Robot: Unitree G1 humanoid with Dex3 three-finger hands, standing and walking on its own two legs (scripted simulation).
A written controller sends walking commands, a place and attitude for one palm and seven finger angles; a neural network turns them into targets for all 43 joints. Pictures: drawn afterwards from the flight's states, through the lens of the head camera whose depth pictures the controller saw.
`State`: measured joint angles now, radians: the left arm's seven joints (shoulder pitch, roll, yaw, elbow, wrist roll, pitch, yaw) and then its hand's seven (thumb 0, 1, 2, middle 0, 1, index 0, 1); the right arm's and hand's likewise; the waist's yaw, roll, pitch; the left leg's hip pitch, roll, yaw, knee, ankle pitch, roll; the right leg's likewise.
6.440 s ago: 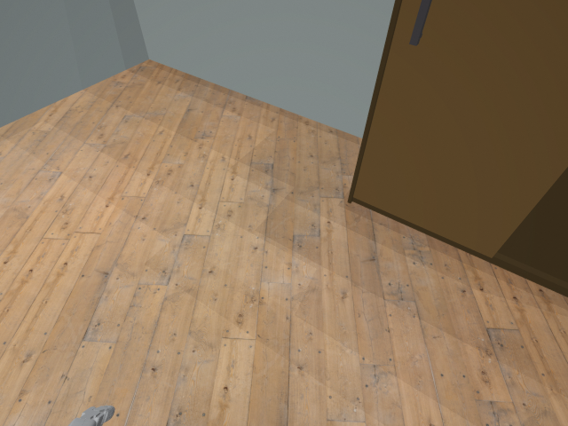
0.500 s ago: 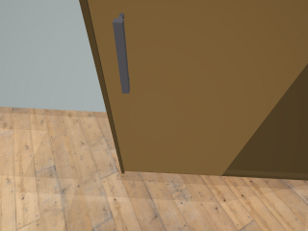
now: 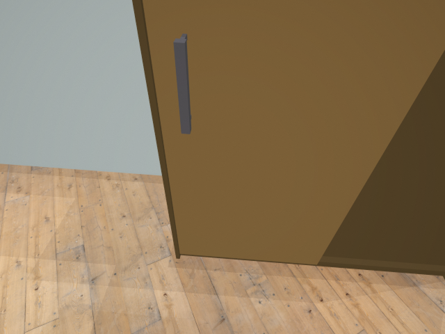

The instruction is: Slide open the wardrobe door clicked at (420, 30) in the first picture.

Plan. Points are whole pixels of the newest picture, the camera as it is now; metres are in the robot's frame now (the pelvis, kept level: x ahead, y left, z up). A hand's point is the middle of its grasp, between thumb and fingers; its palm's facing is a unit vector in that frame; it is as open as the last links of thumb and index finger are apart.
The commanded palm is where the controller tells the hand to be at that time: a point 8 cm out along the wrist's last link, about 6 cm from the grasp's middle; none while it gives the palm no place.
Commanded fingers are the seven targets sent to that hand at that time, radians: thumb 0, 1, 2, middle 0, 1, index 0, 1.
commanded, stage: look again from close up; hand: left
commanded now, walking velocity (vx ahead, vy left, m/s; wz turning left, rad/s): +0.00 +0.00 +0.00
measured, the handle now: (185, 87) +0.61 +0.13 +0.17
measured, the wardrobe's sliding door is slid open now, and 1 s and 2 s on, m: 0.00 0.00 0.00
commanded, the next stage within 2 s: none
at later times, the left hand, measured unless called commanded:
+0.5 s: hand out of the picture +0.00 +0.22 -0.17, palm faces +0.01 -0.97 -0.25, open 7.4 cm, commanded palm none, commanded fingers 0.00 0.90 0.90 -0.20 -0.30 -0.20 -0.30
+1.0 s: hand out of the picture +0.05 +0.21 -0.17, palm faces +0.01 -0.97 -0.25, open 7.4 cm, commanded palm none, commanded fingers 0.00 0.90 0.90 -0.20 -0.30 -0.20 -0.30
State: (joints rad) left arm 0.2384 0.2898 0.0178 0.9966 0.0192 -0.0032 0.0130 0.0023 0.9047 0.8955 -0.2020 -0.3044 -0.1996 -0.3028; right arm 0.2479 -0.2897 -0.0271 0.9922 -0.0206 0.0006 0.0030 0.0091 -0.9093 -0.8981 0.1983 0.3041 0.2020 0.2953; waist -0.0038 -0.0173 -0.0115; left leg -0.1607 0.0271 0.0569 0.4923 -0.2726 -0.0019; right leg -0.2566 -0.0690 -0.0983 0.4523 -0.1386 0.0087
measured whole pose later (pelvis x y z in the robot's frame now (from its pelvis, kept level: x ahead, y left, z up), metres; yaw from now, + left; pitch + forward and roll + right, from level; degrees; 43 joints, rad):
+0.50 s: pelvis +0.00 +0.01 +0.00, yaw +1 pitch -2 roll +0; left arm 0.29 0.25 0.00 1.08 0.02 0.00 0.02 0.00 0.91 0.90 -0.20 -0.30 -0.20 -0.30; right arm 0.29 -0.23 -0.01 1.09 -0.01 0.01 0.01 0.01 -0.91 -0.90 0.20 0.30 0.20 0.30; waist 0.00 -0.02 0.02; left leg -0.18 0.00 0.05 0.47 -0.25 0.01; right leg -0.26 -0.08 -0.08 0.42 -0.11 0.03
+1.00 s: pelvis +0.02 +0.01 +0.01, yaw +0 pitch -3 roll +0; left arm 0.23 0.22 0.00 1.08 0.02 -0.01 0.03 0.00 0.91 0.90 -0.20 -0.30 -0.20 -0.30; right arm 0.21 -0.22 -0.01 1.10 -0.01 0.00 0.00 0.01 -0.91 -0.90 0.20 0.30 0.20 0.30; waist 0.00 0.00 0.04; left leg -0.11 0.01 0.05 0.42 -0.26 0.00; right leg -0.22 -0.07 -0.08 0.39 -0.13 0.02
